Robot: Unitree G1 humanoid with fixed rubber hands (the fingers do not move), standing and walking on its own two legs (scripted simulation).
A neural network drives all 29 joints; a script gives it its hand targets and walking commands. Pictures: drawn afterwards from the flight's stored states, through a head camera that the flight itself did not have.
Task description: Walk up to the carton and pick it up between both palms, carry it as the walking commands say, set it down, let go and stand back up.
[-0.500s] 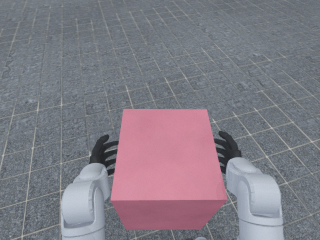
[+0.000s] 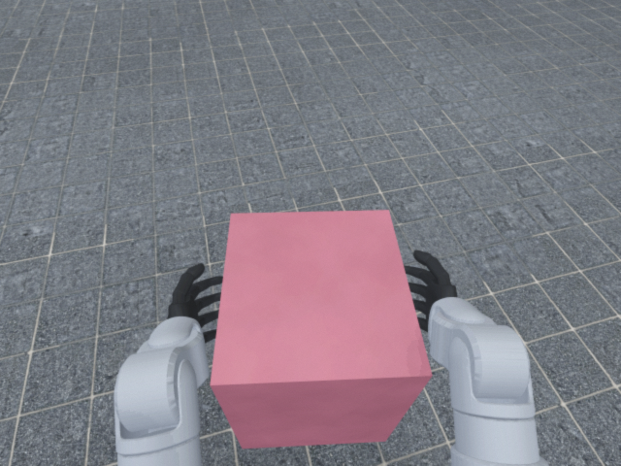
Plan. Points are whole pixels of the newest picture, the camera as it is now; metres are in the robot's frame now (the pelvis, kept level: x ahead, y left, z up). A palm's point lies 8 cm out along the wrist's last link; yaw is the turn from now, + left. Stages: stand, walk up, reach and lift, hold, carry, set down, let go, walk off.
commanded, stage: carry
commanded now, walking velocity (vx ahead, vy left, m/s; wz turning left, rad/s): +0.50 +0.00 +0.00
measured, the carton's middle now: (312, 334) +0.29 +0.01 -0.01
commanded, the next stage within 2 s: none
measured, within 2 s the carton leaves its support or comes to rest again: neither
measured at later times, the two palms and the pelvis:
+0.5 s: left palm (233, 145) +0.59 +0.14 +0.07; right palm (404, 138) +0.61 -0.15 +0.07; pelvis +0.32 -0.02 +0.01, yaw +3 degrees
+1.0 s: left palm (243, 59) +0.86 +0.15 +0.08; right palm (380, 61) +0.87 -0.14 +0.08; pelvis +0.58 +0.00 +0.00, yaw +1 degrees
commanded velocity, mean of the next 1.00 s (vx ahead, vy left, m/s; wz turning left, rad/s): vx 0.25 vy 0.00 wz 0.00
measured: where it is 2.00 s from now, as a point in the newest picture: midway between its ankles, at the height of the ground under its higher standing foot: (305, 327)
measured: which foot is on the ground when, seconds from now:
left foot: down 0.00-0.28, up 0.30-0.58, down 0.60-1.00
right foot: up 0.00-0.22, down 0.24-0.60, up 0.62-0.90, down 0.92-1.00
